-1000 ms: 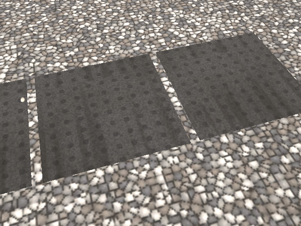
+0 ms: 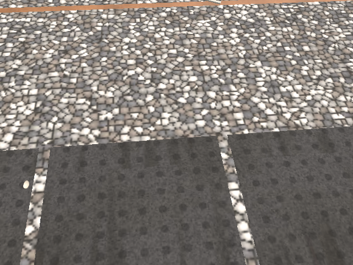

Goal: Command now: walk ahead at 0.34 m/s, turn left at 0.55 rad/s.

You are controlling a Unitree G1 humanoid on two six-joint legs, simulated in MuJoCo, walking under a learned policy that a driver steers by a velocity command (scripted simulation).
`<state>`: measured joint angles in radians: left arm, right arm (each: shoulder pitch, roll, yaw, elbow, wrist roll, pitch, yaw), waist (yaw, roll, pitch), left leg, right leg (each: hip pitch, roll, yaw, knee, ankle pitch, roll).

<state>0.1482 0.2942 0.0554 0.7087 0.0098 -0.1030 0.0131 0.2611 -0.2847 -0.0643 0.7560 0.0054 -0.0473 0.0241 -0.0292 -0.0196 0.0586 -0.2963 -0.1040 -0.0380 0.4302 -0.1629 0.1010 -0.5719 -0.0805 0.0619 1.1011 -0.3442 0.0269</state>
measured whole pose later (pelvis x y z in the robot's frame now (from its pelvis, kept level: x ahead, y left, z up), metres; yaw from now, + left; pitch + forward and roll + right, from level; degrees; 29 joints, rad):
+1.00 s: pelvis +0.35 +0.05 +0.00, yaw +13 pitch +3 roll +0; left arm 0.11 0.27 0.05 0.72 -0.02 -0.05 -0.06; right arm 0.41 -0.27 -0.05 0.79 0.00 -0.07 -0.01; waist -0.08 -0.04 0.01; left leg 0.07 0.00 0.13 0.22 -0.35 0.01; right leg -0.69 -0.05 0.01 0.66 0.04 -0.01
